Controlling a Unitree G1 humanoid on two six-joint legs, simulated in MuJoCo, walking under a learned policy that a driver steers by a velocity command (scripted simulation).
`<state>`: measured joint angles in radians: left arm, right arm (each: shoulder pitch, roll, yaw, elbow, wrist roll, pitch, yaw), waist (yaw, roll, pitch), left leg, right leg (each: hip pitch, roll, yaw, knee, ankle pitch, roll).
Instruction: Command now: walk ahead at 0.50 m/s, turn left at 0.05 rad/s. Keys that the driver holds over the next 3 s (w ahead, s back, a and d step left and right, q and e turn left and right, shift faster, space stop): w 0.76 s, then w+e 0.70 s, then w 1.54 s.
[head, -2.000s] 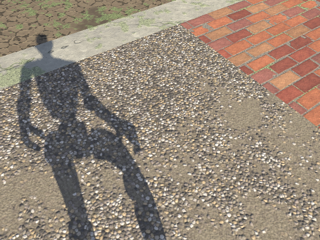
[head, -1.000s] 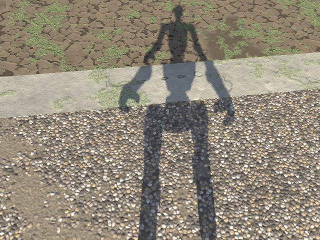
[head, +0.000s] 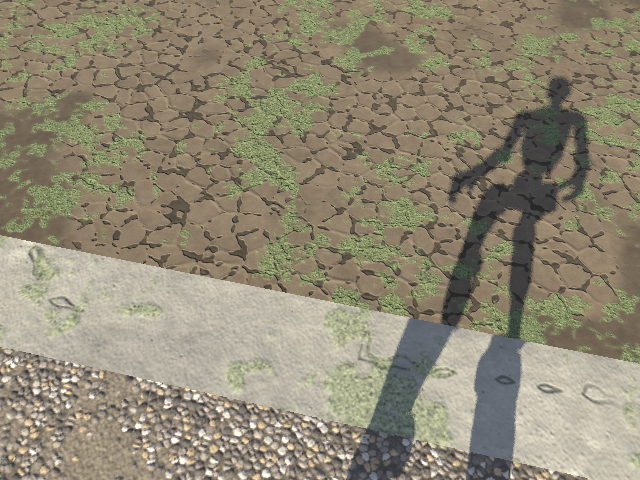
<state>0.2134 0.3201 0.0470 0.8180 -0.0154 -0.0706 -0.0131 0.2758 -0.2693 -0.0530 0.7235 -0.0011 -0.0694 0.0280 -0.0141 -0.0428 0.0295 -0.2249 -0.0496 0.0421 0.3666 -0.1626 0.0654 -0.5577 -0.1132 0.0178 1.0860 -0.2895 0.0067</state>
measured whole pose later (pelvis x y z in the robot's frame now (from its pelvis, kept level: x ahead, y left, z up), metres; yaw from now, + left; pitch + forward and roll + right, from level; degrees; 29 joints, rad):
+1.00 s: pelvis +0.49 -0.02 -0.01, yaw -5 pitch +0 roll +0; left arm 0.38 0.28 0.07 0.83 0.01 0.01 0.02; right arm 0.25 -0.22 -0.04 0.82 -0.03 -0.03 -0.02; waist 0.01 -0.04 0.02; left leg -0.34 0.00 0.07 0.53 -0.19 0.03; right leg -0.44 0.03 0.08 1.21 -0.40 -0.05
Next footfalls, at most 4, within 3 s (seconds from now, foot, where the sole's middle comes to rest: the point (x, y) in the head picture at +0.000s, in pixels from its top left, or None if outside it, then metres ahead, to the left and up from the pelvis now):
0.32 right None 0.35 -0.15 -0.78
0.86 left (284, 423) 0.60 0.07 -0.78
1.32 right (398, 392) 0.67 -0.18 -0.78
1.68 left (327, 369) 0.73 -0.02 -0.78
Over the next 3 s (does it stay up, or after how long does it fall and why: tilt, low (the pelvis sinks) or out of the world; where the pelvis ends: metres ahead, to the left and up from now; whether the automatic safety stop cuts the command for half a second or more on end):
stays up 0.67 -0.11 -0.02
